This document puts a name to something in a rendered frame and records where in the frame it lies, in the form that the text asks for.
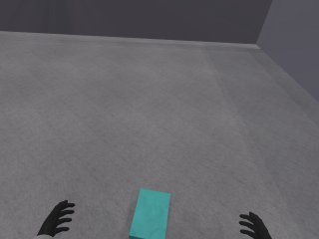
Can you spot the robot right hand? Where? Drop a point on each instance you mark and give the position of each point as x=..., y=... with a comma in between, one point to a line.
x=260, y=231

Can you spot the carton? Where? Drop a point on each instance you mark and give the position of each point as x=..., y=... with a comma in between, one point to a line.
x=150, y=216

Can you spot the robot left hand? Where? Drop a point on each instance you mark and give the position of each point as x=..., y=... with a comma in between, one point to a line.
x=52, y=221

